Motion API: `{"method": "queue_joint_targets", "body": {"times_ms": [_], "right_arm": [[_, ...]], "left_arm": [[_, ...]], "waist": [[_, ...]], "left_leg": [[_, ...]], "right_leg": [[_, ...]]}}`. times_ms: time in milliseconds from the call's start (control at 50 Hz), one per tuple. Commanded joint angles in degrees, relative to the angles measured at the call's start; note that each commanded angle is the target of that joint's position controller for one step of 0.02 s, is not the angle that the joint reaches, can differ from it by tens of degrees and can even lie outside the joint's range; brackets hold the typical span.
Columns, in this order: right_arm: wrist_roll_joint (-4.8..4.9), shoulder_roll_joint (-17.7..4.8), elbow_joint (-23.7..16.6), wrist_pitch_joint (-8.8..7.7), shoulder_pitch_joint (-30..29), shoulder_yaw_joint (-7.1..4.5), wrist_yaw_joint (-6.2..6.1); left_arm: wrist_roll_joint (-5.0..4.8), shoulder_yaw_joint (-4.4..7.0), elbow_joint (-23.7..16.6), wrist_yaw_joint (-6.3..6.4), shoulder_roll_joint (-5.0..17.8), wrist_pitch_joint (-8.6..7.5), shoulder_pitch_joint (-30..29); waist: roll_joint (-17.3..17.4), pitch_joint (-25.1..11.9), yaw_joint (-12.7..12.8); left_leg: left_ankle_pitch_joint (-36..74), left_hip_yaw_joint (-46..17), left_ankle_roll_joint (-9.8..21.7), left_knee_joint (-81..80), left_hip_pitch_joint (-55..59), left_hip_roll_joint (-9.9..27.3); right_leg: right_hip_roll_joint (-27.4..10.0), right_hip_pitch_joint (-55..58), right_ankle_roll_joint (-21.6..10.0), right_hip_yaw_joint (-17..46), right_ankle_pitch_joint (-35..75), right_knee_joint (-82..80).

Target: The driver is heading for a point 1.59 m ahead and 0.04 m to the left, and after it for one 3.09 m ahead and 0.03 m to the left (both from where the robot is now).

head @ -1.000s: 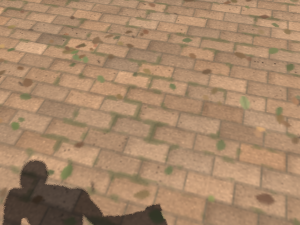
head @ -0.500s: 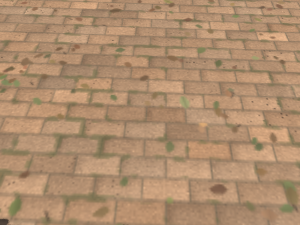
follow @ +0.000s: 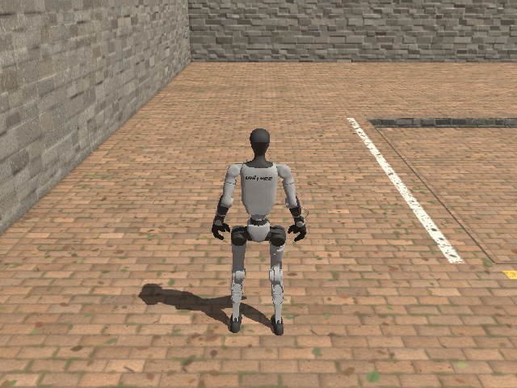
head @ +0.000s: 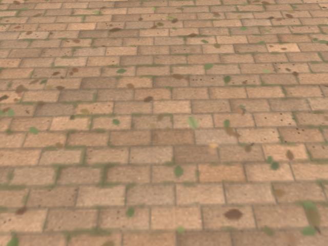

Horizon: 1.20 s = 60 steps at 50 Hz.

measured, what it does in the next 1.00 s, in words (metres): walks ahead: right foot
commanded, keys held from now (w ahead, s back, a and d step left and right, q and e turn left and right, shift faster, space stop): no key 0.04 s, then w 0.96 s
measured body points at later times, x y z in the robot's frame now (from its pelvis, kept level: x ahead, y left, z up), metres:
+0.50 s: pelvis +0.11 +0.03 +0.01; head +0.13 +0.05 +0.46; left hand +0.27 +0.29 -0.10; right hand +0.08 -0.23 -0.11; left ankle +0.02 +0.12 -0.74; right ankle +0.18 -0.13 -0.67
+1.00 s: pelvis +0.38 -0.02 +0.01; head +0.40 -0.03 +0.46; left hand +0.42 +0.25 -0.11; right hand +0.53 -0.30 -0.10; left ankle +0.48 +0.15 -0.66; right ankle +0.38 -0.11 -0.74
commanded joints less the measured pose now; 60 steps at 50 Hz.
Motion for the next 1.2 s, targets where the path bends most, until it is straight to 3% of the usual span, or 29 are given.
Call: {"method": "queue_joint_targets", "body": {"times_ms": [20, 80, 140, 180, 220, 260, 280, 300, 320, 340, 380, 420, 520, 580, 640, 680, 720, 740, 760, 780, 800, 820, 840, 860, 920, 980, 1060, 1140, 1200], "right_arm": [[0.10, -6.0, -2.1, -0.50, -0.6, -1.49, -0.58], [0.44, -5.6, -0.4, -0.33, 0.5, -1.49, -0.91], [1.59, -5.1, -2.0, -1.84, -2.4, -1.53, -0.80], [2.36, -5.2, -2.6, -3.70, -2.5, -1.74, -0.10], [2.70, -4.8, -0.9, -5.19, 1.8, -1.72, 1.05], [1.83, -6.6, 4.3, -5.72, 12.5, -2.80, 1.47], [1.48, -11.9, 5.5, -5.98, 18.6, -4.05, 1.45], [0.88, -15.1, 5.2, -6.48, 20.6, -4.54, 2.21], [0.79, -11.4, 4.0, -6.82, 16.0, -3.34, 2.06], [0.95, -8.9, 3.0, -6.86, 13.5, -2.71, 1.74], [0.95, -7.9, 2.5, -6.37, 12.1, -2.17, 1.50], [0.66, -5.7, 3.1, -5.66, 14.3, -1.31, 1.41], [0.83, -8.3, 3.4, -4.31, 16.1, -1.46, 0.01], [1.21, -9.3, 4.2, -4.19, 18.1, -1.68, -0.30], [1.85, -9.8, 4.7, -3.91, 18.0, -2.15, -0.33], [1.59, -11.0, 4.4, -3.51, 16.9, -2.72, -0.38], [0.95, -10.8, 3.6, -2.63, 15.8, -2.58, -0.56], [-0.51, -8.0, 1.9, -2.69, 16.8, -1.48, -0.75], [0.62, 0.5, 1.8, -3.81, 25.3, 0.68, -0.03], [2.42, -7.1, 1.6, -5.05, 18.9, -1.02, 0.38], [3.72, -9.6, -0.5, -5.78, 12.4, -1.93, 0.62], [3.25, -8.7, -1.0, -6.20, 9.7, -1.73, 0.31], [2.29, -8.1, -0.9, -6.14, 9.0, -2.01, 0.18], [2.02, -7.3, -0.6, -5.62, 10.6, -2.03, 0.29], [1.47, -5.2, -0.7, -3.96, 10.6, -1.73, 0.14], [0.66, -5.1, -3.6, -3.82, 3.4, -1.54, 0.02], [0.82, -3.5, -6.0, -4.96, -5.4, -0.70, 0.95], [1.56, -4.2, -8.7, -5.48, -11.5, -0.61, 2.17], [1.53, -5.8, -9.6, -5.74, -11.2, -1.12, 3.00]], "left_arm": [[-0.07, 1.63, -2.6, 0.32, 7.2, -1.11, -0.6], [-0.46, 1.91, -1.2, 0.59, 8.1, -0.89, 1.1], [-1.10, 2.98, -0.7, 0.63, 11.8, -0.87, 4.3], [-1.57, 2.94, -0.3, 0.73, 11.4, -1.85, 4.3], [-2.39, 2.63, -0.9, 0.58, 10.3, -2.10, 0.8], [-1.92, 1.83, -2.4, 0.42, 7.2, -2.24, -3.4], [-1.43, 0.73, -4.5, 0.48, 3.0, -2.89, -5.3], [-2.40, 1.66, -6.6, 0.94, 6.1, -3.96, -5.8], [-3.30, 2.44, -5.5, 0.70, 8.5, -4.75, -3.4], [-3.39, 2.41, -4.2, 0.04, 8.4, -5.36, -2.0], [-2.37, 2.73, -3.7, -0.65, 7.9, -6.07, -3.5], [-1.89, 2.53, -3.9, -1.74, 6.3, -6.06, -4.7], [-1.96, 0.86, -7.1, -2.88, 2.6, -6.11, -13.2], [-2.42, 0.71, -8.6, -3.56, 3.4, -6.37, -17.6], [-2.55, 1.10, -9.5, -4.12, 5.3, -6.70, -18.7], [-2.30, 2.09, -8.7, -3.99, 7.7, -6.70, -14.9], [-2.31, 4.32, -4.0, -2.92, 11.6, -6.16, 1.3], [-1.66, 5.27, -1.9, -2.05, 15.7, -5.58, 11.5], [-1.18, 5.25, -0.8, -2.89, 17.6, -5.79, 12.4], [-1.68, 3.76, -1.0, -2.87, 11.2, -5.98, 9.6], [-1.81, 3.12, -1.3, -2.69, 9.5, -6.10, 4.9], [-1.49, 2.94, -1.5, -2.77, 9.1, -6.27, 1.4], [-0.91, 2.74, -1.6, -2.96, 8.1, -6.51, -0.8], [-0.23, 2.51, -1.4, -2.98, 7.2, -6.83, -1.8], [-1.07, 2.55, 0.4, -3.06, 7.3, -7.87, -1.6], [-1.07, 2.93, 2.2, -2.27, 9.3, -7.80, 0.9], [-1.65, 3.06, 3.9, -1.52, 11.1, -7.01, 4.8], [-2.21, 3.17, 6.7, -1.31, 11.9, -5.82, 9.4], [-2.24, 3.53, 7.6, -0.91, 12.8, -4.61, 9.6]], "waist": [[-3.2, -0.7, 0.0], [-4.1, -1.3, 0.6], [-11.1, 4.9, 3.1], [-12.4, 7.3, 2.6], [-11.2, 5.8, -0.5], [-5.5, 1.6, -5.0], [8.9, -0.3, -6.3], [16.0, 0.3, -6.5], [9.1, 3.4, -3.7], [6.6, 4.8, -2.6], [4.2, 4.6, -2.3], [5.4, 2.7, -2.7], [4.0, 3.7, -4.3], [4.7, 5.8, -5.1], [5.0, 6.1, -3.2], [6.0, 2.0, 0.1], [5.9, -8.8, 8.4], [-2.5, -17.7, 10.9], [-18.5, -26.0, 4.9], [-11.7, -18.6, 7.0], [-8.4, -9.3, 5.9], [-2.6, -5.4, 4.1], [-1.8, -3.2, 2.3], [-3.8, -3.6, 0.3], [-4.1, -1.7, -1.2], [-3.1, 1.5, 0.4], [-2.4, 2.4, 3.8], [-2.7, 3.1, 5.6], [-3.9, 1.6, 3.9]], "left_leg": [[7.6, -0.1, 0.3, -2.7, 1.4, 0.7], [-2.5, 3.0, 0.2, 0.1, -0.2, -1.9], [-11.6, 5.5, 1.7, 11.5, -11.5, -3.3], [-13.0, 2.5, 4.5, 14.3, -14.4, -0.6], [-10.8, 3.2, 7.1, 4.8, -7.1, -0.2], [-0.4, 0.5, 7.2, -3.0, 11.5, -0.2], [-12.0, -18.5, 11.5, -12.6, 17.4, 10.5], [-16.3, -39.2, 19.0, -20.0, 19.2, 20.4], [-17.4, -37.3, 19.5, -19.6, 17.7, 21.1], [-16.0, -30.5, 17.6, -19.3, 17.4, 18.1], [-5.9, -21.4, 14.4, -19.9, 18.4, 14.7], [7.5, -13.6, 13.0, -20.2, 17.9, 11.4], [18.0, -4.5, 12.9, -21.9, 12.3, 8.7], [16.1, -3.6, 13.3, -23.4, 9.8, 9.9], [21.9, -3.2, 12.3, -21.2, 14.3, 12.6], [39.1, -2.1, 11.0, -14.6, 17.5, 13.1], [50.2, 0.9, 8.4, 5.1, 12.1, 9.5], [29.2, 2.3, 7.0, 24.0, -1.7, 5.8], [-16.4, -2.1, 4.4, 41.8, -20.0, -5.3], [-16.6, -6.8, 5.3, 47.1, -26.2, -2.5], [-10.9, -4.7, 6.0, 46.6, -29.0, 0.3], [-5.6, -3.5, 5.9, 44.1, -26.6, 3.1], [-2.5, -3.1, 5.4, 41.3, -24.6, 4.9], [-0.4, -3.6, 5.1, 40.0, -21.2, 6.4], [1.0, -2.4, 3.4, 35.4, -20.3, 7.7], [8.9, -1.7, 1.4, 25.9, -25.7, 8.2], [21.1, 1.3, 1.4, 9.5, -22.6, 5.4], [20.7, 0.9, 2.7, 2.9, -24.0, 3.9], [13.8, 1.0, 5.0, 0.3, -22.3, 2.7]], "right_leg": [[-3.8, -3.2, -1.6, 4.2, 9.3, -7.0], [-3.3, -2.5, -3.1, 4.8, -5.1, -8.7], [-12.1, -4.5, -10.3, 19.0, -29.7, -17.6], [-15.8, -5.1, -12.8, 23.9, -27.1, -19.1], [-14.0, -6.2, -11.2, 19.1, -20.9, -16.7], [-7.0, -14.7, -6.7, 9.0, -9.9, -6.0], [0.8, -22.7, -2.0, -1.3, -7.2, 12.4], [3.2, -31.5, -0.8, -0.1, -16.1, 25.7], [-0.7, -35.4, -1.7, 3.3, -13.7, 32.8], [-2.9, -36.7, -2.8, 2.9, -7.8, 34.3], [-5.9, -38.1, -3.4, 0.7, 0.8, 31.9], [-6.2, -35.1, -2.5, -1.9, 5.7, 28.5], [-4.4, -29.5, 0.7, -5.9, 15.6, 11.2], [-2.9, -24.6, 0.5, -6.7, 20.3, 4.1], [-2.8, -23.7, -2.0, -5.2, 19.2, 0.4], [-0.7, -17.2, -4.3, -6.3, 16.0, 0.1], [0.8, 5.1, -7.7, -7.3, 16.0, -0.2], [-11.4, 23.5, -11.2, 7.1, 13.1, 1.9], [-23.5, 36.5, -20.1, 36.9, -5.3, -8.2], [-21.3, 30.5, -17.3, 38.5, -11.9, -14.4], [-19.7, 21.8, -15.0, 29.0, -7.8, -15.5], [-17.6, 13.7, -14.2, 22.4, 1.0, -16.7], [-15.3, 8.0, -13.9, 17.2, 7.7, -17.9], [-13.8, 4.6, -13.8, 13.9, 10.5, -19.5], [-12.6, -1.0, -15.1, 8.4, 14.2, -23.2], [-12.0, -1.4, -15.3, 5.2, 15.9, -25.2], [-9.7, 0.0, -12.7, 0.0, 17.7, -24.9], [-13.1, 8.2, -12.2, 0.7, 18.5, -21.8], [-15.6, 14.5, -10.5, 1.6, 25.1, -17.1]]}}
